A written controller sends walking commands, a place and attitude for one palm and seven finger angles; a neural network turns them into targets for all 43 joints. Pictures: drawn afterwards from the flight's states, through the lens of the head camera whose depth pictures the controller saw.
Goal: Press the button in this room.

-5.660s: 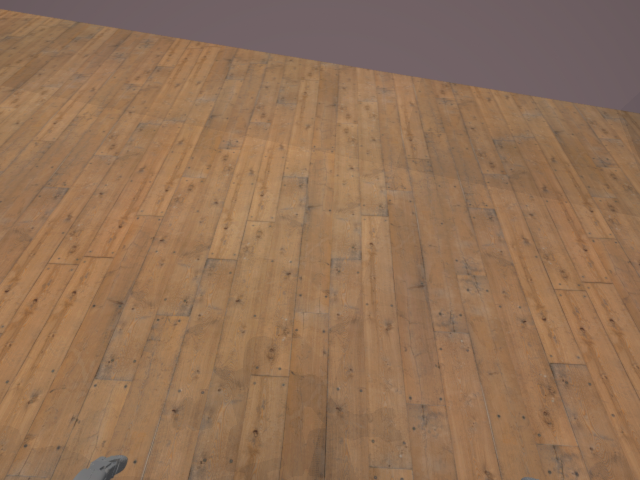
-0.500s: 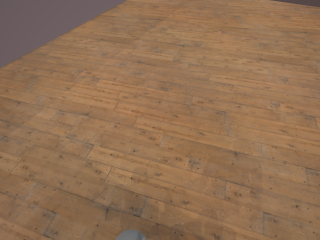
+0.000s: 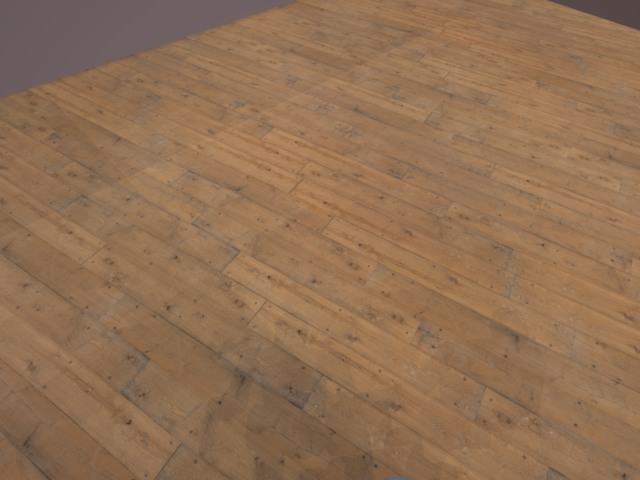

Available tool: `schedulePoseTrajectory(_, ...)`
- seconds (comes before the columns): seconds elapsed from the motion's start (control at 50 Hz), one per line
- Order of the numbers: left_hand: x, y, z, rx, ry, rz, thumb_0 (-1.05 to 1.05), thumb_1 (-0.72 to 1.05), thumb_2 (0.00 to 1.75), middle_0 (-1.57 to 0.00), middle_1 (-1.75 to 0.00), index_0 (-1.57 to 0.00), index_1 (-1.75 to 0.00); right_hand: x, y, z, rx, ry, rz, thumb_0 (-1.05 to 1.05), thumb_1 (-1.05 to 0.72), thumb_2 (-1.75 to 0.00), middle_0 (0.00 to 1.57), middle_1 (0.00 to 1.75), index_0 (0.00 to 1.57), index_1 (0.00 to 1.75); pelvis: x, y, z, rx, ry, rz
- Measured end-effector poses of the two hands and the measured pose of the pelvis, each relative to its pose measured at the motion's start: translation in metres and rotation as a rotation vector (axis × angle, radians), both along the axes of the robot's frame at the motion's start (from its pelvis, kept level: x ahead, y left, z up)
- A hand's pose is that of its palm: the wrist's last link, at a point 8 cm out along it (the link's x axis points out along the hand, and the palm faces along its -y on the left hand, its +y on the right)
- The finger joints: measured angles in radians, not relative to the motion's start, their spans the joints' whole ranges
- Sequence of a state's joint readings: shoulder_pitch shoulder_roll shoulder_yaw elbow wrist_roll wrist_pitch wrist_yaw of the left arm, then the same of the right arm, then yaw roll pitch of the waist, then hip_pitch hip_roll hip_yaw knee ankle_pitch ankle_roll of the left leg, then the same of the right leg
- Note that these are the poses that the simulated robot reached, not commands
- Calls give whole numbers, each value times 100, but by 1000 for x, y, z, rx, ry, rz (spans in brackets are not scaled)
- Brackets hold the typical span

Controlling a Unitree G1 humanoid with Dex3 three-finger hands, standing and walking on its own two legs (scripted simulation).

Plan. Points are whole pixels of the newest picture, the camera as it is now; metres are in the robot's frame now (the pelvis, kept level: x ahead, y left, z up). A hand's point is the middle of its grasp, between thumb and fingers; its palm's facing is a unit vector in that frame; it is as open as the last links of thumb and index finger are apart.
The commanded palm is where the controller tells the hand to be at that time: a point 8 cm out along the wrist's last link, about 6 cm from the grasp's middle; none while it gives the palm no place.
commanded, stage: turn or walk to find it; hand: left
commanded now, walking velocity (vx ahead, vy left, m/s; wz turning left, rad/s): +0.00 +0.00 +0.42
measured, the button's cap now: out of the picture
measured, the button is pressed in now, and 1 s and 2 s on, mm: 0 0 0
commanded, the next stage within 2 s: none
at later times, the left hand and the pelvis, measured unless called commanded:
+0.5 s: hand out of the picture -0.03 +0.18 -0.17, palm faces +0.28 -0.93 -0.24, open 7.3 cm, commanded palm none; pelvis -0.04 -0.02 -0.01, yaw +15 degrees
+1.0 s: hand out of the picture -0.06 +0.18 -0.15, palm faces +0.45 -0.85 -0.28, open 7.3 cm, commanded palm none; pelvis -0.06 -0.04 -0.01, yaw +26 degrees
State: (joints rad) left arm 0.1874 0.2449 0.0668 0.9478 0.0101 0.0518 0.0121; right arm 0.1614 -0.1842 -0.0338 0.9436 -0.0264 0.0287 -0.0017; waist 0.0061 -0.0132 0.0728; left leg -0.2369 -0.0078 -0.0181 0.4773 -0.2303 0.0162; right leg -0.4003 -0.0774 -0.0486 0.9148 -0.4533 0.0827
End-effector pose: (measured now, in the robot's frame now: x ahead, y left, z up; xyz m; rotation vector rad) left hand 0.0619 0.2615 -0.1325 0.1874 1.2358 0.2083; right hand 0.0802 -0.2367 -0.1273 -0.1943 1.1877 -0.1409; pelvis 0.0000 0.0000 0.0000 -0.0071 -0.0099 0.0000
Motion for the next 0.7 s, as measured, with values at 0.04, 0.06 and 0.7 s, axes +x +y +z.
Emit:
schedulePoseTrajectory(0.04,6,-8,4,7,-34,-1,0,91,90,-20,-30,-20,-30,-3,-5,-5,12,7,4,0,-90,-90,20,30,20,30,-3,-6,-1,6,0,16)
schedulePoseTrajectory(0.06,8,-12,6,11,-52,-1,0,91,90,-20,-30,-20,-30,-6,-8,-8,19,11,5,0,-90,-90,20,30,20,30,-5,-9,-3,9,-1,24)
schedulePoseTrajectory(0.7,-171,-2,-15,-29,83,353,0,91,90,-20,-30,-20,-30,9,29,1,-35,24,324,1,-91,-90,20,30,20,30,-55,-1,-4,2,-6,325)
